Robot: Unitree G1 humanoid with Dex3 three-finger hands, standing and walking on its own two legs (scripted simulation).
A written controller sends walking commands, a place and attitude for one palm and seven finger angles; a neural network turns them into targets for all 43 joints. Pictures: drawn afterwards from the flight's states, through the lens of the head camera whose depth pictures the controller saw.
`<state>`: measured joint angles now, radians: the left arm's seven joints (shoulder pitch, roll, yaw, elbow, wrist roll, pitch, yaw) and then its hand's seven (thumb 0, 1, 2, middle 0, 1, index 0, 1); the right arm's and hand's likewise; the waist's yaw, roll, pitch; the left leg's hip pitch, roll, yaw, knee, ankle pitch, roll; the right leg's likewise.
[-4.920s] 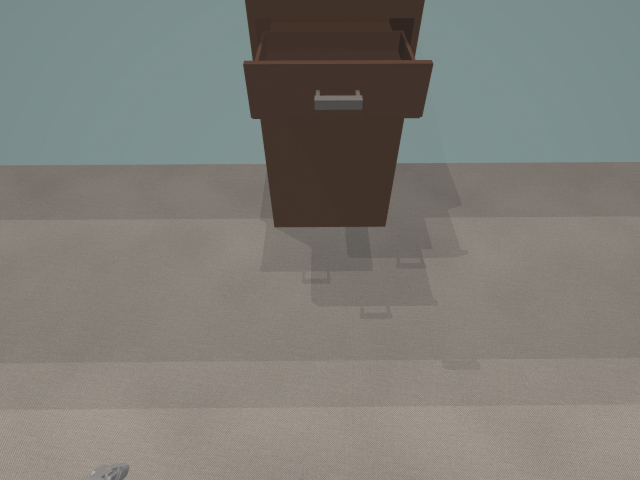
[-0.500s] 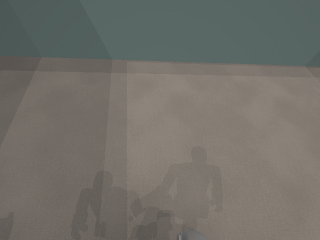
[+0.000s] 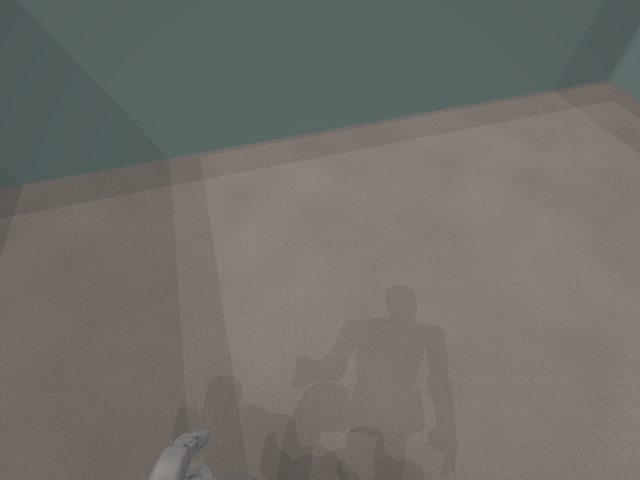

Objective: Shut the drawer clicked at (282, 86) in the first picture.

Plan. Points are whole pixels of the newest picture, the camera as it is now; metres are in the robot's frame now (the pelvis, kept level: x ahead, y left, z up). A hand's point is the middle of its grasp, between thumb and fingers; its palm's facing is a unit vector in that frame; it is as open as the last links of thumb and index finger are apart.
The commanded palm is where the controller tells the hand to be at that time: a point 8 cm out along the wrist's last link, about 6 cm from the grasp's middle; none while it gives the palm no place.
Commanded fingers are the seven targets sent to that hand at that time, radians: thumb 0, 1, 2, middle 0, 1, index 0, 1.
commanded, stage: turn to face it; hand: left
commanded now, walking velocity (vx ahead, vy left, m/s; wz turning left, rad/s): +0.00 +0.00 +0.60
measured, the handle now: out of the picture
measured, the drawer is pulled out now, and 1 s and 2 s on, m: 0.29 0.29 0.29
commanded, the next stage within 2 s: none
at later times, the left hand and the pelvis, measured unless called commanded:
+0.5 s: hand out of the picture -0.03 +0.27 -0.17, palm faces +0.33 -0.91 -0.27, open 7.4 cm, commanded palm none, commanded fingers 0.00 0.90 0.90 -0.20 -0.30 -0.20 -0.30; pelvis -0.02 +0.04 +0.01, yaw +16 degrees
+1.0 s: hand out of the picture -0.10 +0.16 -0.15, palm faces +0.58 -0.78 -0.24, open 7.4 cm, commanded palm none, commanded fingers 0.00 0.90 0.90 -0.20 -0.30 -0.20 -0.30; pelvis -0.04 -0.03 +0.01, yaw +35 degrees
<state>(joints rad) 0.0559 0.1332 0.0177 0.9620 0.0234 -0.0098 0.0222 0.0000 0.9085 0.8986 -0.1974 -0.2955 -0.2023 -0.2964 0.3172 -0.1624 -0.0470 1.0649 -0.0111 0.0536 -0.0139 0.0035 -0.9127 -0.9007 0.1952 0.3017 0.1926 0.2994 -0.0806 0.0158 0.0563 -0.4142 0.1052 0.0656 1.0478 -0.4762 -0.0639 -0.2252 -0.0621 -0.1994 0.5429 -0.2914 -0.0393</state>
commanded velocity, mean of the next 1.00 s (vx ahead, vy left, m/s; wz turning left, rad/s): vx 0.00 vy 0.00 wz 0.60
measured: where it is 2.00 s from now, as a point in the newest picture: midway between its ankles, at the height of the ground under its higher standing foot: outside the picture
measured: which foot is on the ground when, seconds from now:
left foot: up 0.00-0.18, down 0.20-0.70, up 0.72-1.00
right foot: down 0.00-0.20, up 0.22-0.68, down 0.70-1.00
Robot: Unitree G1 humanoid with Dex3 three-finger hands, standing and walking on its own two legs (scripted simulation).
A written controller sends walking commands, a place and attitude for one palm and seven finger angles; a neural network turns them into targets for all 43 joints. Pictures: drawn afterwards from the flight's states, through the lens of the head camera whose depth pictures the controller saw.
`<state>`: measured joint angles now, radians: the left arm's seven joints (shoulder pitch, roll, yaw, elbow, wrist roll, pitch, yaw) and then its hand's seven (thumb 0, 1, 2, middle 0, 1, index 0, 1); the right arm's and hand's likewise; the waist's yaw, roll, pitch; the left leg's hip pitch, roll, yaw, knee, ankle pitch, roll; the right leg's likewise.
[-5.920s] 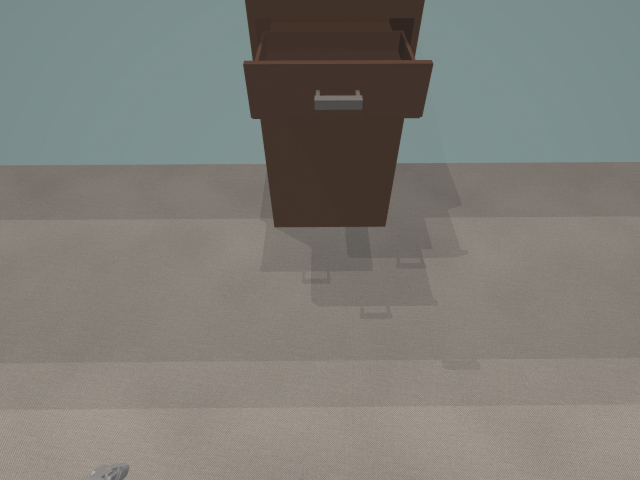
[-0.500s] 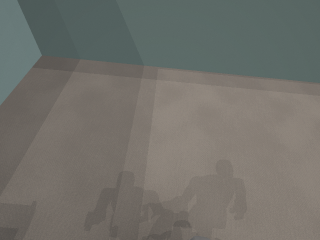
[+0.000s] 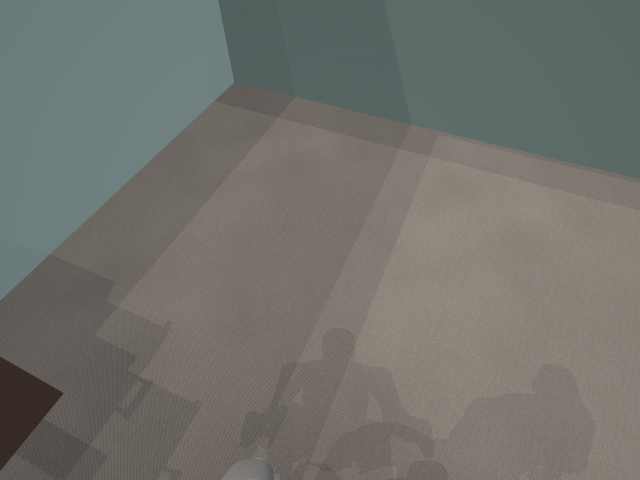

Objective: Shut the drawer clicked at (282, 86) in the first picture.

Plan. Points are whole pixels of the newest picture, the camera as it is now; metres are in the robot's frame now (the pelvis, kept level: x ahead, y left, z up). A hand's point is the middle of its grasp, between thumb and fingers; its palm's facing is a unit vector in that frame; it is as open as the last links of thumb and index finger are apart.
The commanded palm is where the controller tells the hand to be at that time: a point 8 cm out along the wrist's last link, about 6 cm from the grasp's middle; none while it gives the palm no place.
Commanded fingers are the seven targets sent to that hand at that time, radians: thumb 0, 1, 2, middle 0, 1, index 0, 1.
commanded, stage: turn to face it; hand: left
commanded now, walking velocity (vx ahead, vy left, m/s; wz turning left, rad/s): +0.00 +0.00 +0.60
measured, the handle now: out of the picture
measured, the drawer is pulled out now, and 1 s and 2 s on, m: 0.29 0.29 0.29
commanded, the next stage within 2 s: take the last steps up to it in 1.78 s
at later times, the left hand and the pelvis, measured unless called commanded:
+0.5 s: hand out of the picture +0.05 +0.28 -0.15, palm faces +0.30 -0.91 -0.27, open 7.4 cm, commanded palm none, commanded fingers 0.00 0.90 0.90 -0.20 -0.30 -0.20 -0.30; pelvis -0.01 +0.04 +0.00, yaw +17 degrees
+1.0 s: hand out of the picture -0.11 +0.22 -0.17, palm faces +0.60 -0.76 -0.25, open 7.4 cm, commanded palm none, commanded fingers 0.00 0.90 0.90 -0.20 -0.30 -0.20 -0.30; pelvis -0.02 +0.03 -0.01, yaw +36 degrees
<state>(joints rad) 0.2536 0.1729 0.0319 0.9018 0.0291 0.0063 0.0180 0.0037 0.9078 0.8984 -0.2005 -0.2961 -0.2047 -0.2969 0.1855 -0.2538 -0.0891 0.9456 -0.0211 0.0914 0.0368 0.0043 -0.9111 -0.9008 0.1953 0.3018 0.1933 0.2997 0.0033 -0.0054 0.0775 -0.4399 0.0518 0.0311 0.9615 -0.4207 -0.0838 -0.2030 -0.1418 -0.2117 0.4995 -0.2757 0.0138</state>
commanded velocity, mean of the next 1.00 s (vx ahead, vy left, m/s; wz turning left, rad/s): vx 0.00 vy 0.00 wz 0.60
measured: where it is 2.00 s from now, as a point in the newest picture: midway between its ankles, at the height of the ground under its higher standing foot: outside the picture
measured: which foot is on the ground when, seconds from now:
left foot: up 0.00-0.10, down 0.12-0.60, up 0.62-1.00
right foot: down 0.00-0.12, up 0.14-0.58, down 0.60-1.00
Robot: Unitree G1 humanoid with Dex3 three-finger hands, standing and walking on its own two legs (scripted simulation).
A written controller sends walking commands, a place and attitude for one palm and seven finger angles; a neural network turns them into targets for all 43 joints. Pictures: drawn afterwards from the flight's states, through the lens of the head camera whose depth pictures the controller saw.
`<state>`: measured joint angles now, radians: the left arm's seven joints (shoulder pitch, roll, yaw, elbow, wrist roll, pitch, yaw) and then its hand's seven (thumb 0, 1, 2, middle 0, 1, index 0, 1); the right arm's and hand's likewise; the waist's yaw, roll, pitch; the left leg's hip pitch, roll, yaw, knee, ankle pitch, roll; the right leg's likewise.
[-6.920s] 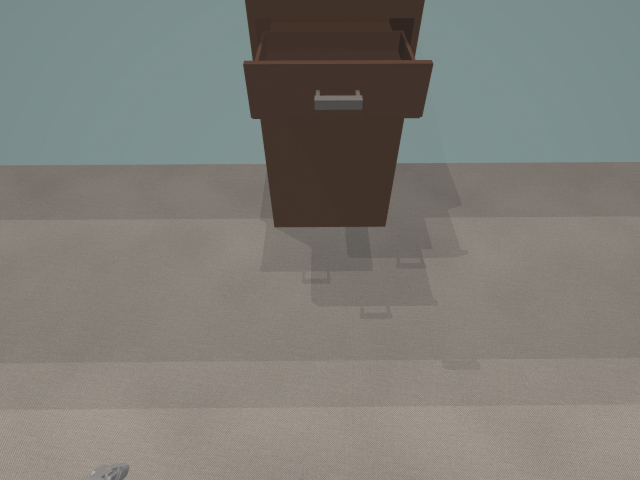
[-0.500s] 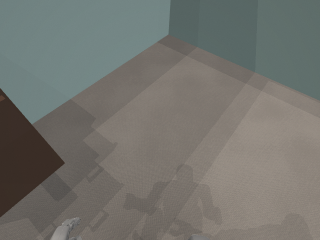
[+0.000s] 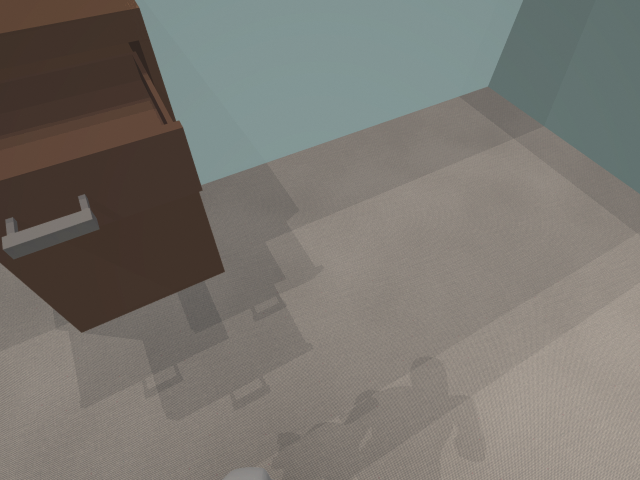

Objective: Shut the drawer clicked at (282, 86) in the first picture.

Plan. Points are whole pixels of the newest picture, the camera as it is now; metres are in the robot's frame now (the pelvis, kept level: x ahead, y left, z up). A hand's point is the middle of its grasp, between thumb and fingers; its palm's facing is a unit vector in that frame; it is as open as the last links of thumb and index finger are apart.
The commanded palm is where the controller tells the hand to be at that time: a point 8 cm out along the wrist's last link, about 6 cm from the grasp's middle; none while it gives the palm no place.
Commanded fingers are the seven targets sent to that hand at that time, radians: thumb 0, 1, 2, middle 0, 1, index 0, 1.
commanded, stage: turn to face it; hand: left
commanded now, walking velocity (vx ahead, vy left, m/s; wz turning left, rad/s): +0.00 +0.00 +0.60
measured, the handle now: (50, 222) +0.42 +0.43 +0.02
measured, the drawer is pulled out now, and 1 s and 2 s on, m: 0.29 0.29 0.29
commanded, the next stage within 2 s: take the last steps up to it in 0.78 s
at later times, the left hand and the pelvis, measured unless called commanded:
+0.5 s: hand out of the picture +0.07 +0.25 -0.14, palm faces +0.28 -0.92 -0.27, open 7.4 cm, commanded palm none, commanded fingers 0.00 0.90 0.90 -0.20 -0.30 -0.20 -0.30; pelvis -0.01 +0.01 +0.00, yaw +16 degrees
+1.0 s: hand out of the picture -0.14 +0.21 -0.18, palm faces +0.52 -0.83 -0.22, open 7.4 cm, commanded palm none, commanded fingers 0.00 0.90 0.90 -0.20 -0.30 -0.20 -0.30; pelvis -0.05 +0.03 +0.00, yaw +28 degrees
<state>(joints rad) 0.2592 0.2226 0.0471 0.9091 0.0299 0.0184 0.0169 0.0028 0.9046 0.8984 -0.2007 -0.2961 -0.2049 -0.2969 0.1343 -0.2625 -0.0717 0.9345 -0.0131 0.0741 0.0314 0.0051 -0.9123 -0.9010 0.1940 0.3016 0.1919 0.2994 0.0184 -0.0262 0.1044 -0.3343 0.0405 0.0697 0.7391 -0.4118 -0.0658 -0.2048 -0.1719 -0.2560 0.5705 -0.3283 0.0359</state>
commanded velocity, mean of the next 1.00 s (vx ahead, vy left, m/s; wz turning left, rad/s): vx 0.04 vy -0.01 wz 0.39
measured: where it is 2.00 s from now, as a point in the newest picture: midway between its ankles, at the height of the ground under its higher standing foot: (287, 472)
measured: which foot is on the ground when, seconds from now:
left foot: up 0.00-0.02, down 0.04-0.54, up 0.56-0.94, down 0.96-1.00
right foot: down 0.00-0.04, up 0.06-0.54, down 0.56-0.96, up 0.98-1.00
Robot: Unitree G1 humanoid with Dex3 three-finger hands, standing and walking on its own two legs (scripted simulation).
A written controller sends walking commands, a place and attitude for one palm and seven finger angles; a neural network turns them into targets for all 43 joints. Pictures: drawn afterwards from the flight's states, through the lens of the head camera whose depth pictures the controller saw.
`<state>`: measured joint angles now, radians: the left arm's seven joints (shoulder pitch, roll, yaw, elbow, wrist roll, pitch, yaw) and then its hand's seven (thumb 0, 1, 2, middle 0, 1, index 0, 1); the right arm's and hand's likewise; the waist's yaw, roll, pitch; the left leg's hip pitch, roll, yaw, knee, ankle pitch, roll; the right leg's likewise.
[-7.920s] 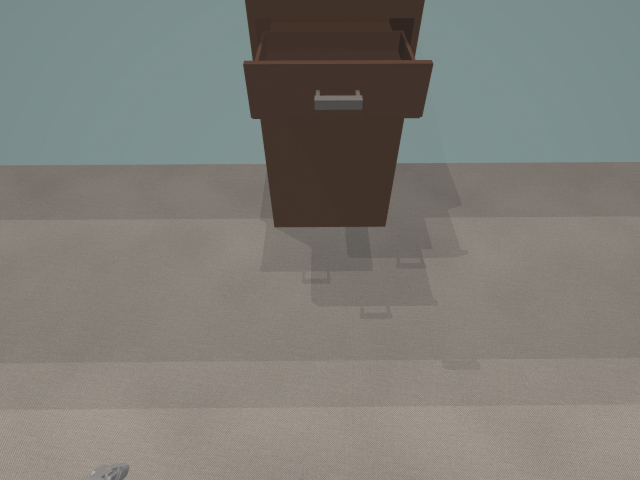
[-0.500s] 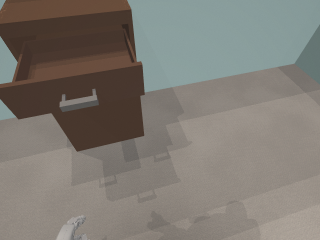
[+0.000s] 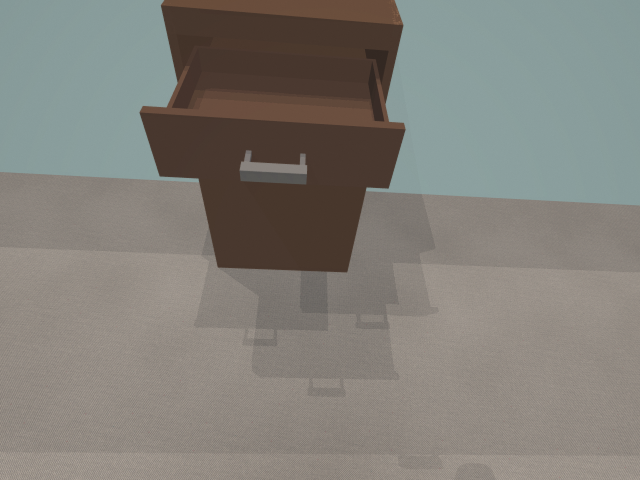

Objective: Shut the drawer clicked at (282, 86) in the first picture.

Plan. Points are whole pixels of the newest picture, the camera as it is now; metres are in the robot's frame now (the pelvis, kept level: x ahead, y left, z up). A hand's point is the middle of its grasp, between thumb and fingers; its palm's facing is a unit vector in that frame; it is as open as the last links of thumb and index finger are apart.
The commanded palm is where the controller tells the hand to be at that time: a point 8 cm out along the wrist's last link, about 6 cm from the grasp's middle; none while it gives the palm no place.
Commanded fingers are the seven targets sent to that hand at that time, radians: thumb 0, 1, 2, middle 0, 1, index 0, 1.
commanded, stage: take the last steps up to it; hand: left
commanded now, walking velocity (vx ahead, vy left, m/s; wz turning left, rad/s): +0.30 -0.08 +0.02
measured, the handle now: (274, 165) +0.60 +0.14 +0.02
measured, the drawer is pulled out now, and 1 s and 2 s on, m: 0.29 0.29 0.29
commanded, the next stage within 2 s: come to a stop and stand still in 0.96 s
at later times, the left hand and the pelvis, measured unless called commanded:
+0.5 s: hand (224, 441) +0.19 +0.15 -0.15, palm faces -0.06 -0.98 -0.18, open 7.4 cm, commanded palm none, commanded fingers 0.00 0.90 0.90 -0.20 -0.30 -0.20 -0.30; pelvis +0.09 -0.03 +0.01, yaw -1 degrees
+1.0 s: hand (272, 452) +0.18 +0.08 -0.16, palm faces +0.13 -0.98 -0.16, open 7.3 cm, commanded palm none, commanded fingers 0.00 0.90 0.90 -0.20 -0.30 -0.20 -0.30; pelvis +0.25 -0.08 +0.01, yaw +2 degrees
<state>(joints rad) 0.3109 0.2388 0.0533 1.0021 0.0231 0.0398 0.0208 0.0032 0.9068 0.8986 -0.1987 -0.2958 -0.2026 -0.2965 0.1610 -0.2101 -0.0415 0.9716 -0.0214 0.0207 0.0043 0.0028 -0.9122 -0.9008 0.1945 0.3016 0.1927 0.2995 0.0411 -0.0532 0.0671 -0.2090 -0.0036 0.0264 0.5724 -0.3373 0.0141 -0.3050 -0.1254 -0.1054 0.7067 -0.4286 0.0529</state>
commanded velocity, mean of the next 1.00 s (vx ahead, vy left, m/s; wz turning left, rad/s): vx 0.26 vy -0.07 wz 0.02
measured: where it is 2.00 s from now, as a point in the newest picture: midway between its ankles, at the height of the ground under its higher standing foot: outside the picture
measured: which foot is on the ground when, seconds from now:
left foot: down 0.00-0.56, up 0.58-1.00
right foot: up 0.00-0.54, down 0.56-1.00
